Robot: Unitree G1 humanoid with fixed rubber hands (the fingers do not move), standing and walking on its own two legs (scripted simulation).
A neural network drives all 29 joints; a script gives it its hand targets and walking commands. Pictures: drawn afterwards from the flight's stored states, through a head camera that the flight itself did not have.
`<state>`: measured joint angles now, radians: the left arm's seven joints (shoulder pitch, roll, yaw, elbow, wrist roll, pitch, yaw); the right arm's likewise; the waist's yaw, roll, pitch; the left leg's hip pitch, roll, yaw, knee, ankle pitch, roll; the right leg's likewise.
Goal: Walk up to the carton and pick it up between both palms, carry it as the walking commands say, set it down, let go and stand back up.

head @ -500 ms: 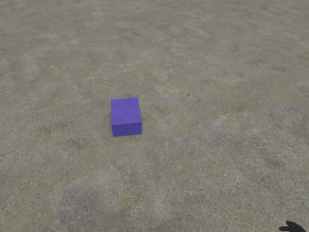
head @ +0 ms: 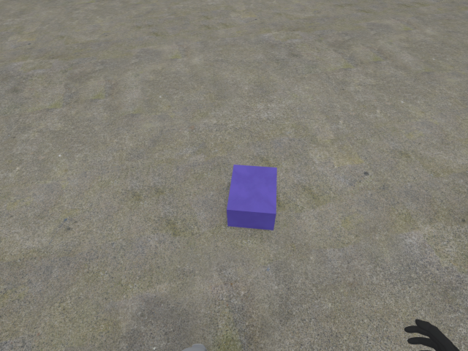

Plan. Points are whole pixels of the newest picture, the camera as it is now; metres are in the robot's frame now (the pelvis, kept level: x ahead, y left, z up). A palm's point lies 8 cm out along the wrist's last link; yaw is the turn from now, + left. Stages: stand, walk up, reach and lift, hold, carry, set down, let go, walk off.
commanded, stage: walk up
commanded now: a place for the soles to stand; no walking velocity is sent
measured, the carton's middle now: (252, 196) +0.96 -0.03 -0.70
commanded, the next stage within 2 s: none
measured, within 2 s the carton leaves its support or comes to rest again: neither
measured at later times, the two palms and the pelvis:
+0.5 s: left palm (71, 282) +0.27 +0.34 -0.07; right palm (429, 295) +0.27 -0.34 -0.09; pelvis +0.19 +0.00 -0.02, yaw +4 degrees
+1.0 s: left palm (111, 218) +0.43 +0.33 -0.10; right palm (411, 231) +0.40 -0.35 -0.08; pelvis +0.33 +0.00 -0.02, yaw +3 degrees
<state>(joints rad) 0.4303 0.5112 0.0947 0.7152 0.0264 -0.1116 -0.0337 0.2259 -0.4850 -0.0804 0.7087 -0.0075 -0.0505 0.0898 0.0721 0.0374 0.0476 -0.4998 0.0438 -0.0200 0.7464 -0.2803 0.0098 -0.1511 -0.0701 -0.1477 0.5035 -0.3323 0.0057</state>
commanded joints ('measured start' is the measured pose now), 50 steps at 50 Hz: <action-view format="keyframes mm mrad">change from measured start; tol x32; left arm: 1 -18 220 48 -70 -3 2 1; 50 -3 176 43 1 3 35 22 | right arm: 1 -35 -110 -36 -78 11 -16 7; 50 138 -87 14 -68 13 -29 -95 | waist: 1 -29 -206 -6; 5 -198 255 -206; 22 54 -325 -65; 35 -188 236 -31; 50 -27 -194 -109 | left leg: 1 130 -31 91 -107 56 19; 4 531 -65 36 -219 -5 75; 6 602 371 -695 -438 -111 308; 12 233 176 -216 -347 250 256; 18 68 149 -180 -320 -51 212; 22 -368 -83 30 386 -266 46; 33 382 -75 102 -180 2 20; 36 456 395 -677 -511 -479 264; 45 183 187 -57 -260 561 202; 50 -30 27 56 218 -13 37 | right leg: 1 -66 -198 136 -132 253 -196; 7 -597 -38 213 784 -129 -50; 20 78 61 89 87 32 -58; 22 175 -378 839 -279 -445 -259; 31 -246 -163 283 -147 -123 -228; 35 -741 80 121 551 -234 -52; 48 -52 90 74 97 186 -51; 50 56 -196 481 -65 206 -141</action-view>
